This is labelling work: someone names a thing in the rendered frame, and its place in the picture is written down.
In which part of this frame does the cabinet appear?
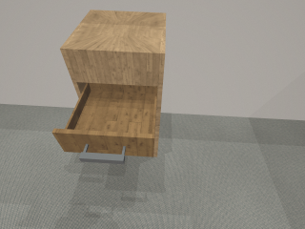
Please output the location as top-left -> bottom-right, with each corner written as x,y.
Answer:
60,10 -> 166,157

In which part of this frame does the handle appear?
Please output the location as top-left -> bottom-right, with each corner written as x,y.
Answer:
79,143 -> 126,164

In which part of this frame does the drawer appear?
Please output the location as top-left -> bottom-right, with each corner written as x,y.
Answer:
52,82 -> 158,157

